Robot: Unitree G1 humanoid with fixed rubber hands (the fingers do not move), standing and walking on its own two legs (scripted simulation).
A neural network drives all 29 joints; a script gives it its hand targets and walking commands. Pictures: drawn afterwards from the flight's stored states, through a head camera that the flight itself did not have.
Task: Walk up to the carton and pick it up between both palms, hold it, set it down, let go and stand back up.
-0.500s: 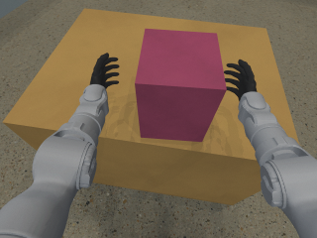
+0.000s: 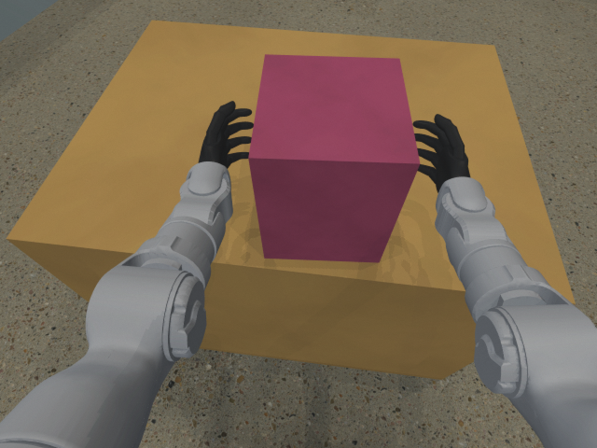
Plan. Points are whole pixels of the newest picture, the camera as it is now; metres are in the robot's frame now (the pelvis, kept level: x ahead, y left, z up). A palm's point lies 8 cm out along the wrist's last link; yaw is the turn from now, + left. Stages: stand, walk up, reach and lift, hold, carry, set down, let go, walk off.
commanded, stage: reach and lift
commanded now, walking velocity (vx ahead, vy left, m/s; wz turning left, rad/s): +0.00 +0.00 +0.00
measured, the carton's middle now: (326, 166) +0.54 -0.04 +0.02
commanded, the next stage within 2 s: none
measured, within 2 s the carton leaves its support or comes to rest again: neither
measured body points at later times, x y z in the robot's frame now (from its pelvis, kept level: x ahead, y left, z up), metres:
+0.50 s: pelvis +0.00 +0.01 +0.01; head +0.10 +0.03 +0.45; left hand +0.50 +0.11 +0.09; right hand +0.46 -0.18 +0.09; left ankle +0.01 +0.12 -0.73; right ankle +0.00 -0.08 -0.73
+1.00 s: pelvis +0.03 +0.01 +0.02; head +0.11 +0.02 +0.46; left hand +0.49 +0.11 +0.09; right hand +0.45 -0.18 +0.08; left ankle +0.01 +0.12 -0.73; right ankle +0.01 -0.08 -0.73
